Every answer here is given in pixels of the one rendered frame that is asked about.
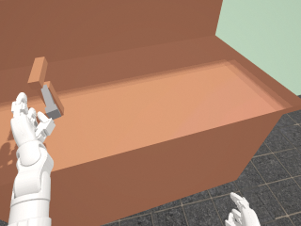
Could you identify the right robot hand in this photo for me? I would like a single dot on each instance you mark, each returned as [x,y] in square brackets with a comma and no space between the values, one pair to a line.
[247,217]

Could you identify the counter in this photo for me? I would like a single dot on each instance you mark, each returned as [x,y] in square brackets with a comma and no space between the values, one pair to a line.
[154,106]

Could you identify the left robot forearm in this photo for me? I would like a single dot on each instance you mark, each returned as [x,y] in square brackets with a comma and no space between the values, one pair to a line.
[31,192]

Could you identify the left robot hand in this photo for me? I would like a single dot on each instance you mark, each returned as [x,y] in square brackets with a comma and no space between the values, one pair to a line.
[24,124]

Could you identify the tap lever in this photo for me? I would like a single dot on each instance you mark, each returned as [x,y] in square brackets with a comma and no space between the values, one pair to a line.
[51,109]

